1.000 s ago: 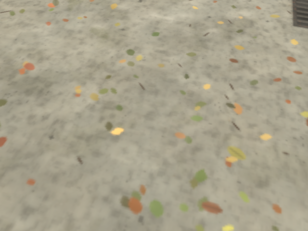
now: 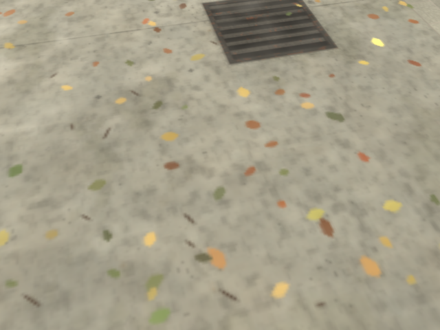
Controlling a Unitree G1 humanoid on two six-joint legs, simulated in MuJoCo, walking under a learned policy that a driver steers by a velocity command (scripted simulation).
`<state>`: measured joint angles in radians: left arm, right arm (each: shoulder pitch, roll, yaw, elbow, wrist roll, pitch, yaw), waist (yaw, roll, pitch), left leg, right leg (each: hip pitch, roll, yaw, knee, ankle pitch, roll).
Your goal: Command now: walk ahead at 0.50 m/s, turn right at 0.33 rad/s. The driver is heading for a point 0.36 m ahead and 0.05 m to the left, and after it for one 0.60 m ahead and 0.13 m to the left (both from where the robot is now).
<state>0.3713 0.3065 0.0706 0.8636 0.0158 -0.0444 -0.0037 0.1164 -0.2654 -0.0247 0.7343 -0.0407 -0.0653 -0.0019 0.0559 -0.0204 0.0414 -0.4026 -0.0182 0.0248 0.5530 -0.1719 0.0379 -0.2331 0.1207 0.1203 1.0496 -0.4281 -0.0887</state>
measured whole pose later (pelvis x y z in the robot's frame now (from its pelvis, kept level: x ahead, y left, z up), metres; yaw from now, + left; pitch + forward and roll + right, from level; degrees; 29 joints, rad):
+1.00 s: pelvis +0.42 +0.01 +0.00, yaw +19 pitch +0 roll -1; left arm 0.21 0.24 0.04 0.84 0.02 0.00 0.02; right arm 0.14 -0.25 -0.05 0.77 -0.01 0.01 0.00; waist 0.01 -0.02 0.10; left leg -0.41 -0.08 0.06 0.53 -0.13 0.11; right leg -0.43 -0.04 -0.04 1.20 -0.48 0.02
